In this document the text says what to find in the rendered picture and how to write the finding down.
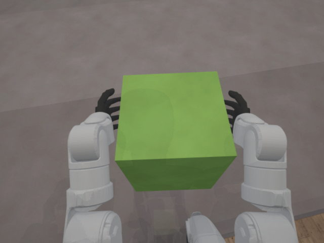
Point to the right robot upper arm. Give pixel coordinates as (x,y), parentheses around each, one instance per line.
(263,227)

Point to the robot right hand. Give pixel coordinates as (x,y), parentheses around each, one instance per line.
(239,108)

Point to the right robot forearm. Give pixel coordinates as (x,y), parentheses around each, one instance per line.
(265,163)

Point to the carton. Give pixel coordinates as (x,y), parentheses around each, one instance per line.
(173,131)

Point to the right robot thigh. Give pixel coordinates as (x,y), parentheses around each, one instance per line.
(200,229)

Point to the left robot forearm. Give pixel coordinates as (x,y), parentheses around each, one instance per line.
(88,161)

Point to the left robot upper arm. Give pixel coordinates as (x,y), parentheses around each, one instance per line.
(94,227)

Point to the robot left hand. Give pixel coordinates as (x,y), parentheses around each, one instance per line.
(103,105)

